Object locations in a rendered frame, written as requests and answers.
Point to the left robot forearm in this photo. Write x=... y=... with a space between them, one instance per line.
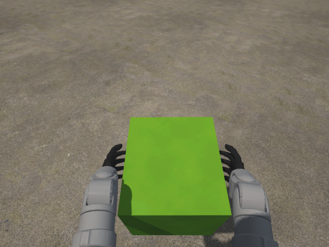
x=98 y=211

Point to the carton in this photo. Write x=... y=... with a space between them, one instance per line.
x=173 y=181

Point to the right robot forearm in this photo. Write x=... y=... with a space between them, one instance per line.
x=251 y=215

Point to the left robot hand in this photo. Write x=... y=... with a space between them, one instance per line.
x=112 y=161

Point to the right robot hand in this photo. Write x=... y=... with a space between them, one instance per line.
x=235 y=163

